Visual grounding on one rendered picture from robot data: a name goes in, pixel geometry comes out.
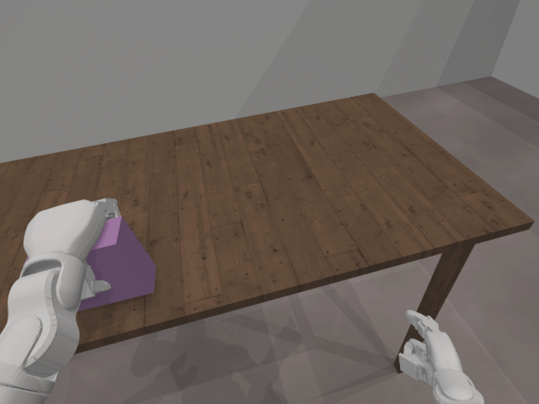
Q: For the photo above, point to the robot right hand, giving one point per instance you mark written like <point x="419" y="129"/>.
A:
<point x="420" y="360"/>

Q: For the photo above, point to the sponge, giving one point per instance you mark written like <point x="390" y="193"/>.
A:
<point x="119" y="259"/>

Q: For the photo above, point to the robot left hand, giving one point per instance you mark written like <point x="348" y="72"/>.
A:
<point x="73" y="229"/>

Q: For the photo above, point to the left robot forearm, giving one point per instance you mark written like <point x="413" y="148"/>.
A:
<point x="41" y="334"/>

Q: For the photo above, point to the right robot forearm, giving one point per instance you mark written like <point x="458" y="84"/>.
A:
<point x="451" y="386"/>

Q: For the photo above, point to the table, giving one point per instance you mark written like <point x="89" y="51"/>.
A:
<point x="240" y="212"/>

